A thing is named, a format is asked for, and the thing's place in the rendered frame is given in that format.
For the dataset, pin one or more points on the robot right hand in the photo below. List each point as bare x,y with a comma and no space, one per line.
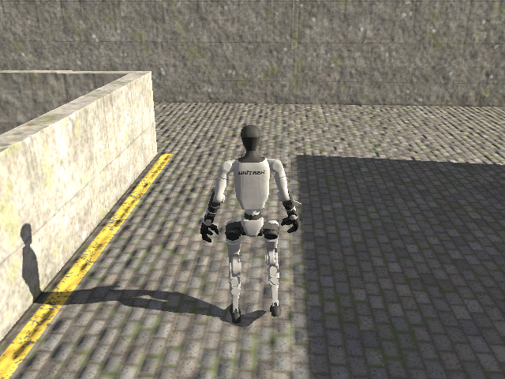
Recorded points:
288,221

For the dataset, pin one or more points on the left robot forearm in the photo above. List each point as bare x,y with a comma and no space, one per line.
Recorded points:
211,211

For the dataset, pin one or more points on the robot left hand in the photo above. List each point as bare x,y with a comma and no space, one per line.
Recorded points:
204,231

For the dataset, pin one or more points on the robot left thigh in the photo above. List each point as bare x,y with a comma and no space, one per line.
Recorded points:
233,241

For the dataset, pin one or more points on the robot left upper arm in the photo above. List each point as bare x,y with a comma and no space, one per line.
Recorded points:
222,180

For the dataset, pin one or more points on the robot right upper arm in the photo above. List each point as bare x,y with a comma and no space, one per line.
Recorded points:
280,179

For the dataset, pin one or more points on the right robot forearm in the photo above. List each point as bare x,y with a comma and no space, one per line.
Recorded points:
290,208

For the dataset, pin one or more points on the robot left shin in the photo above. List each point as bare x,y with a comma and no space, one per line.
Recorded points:
235,287

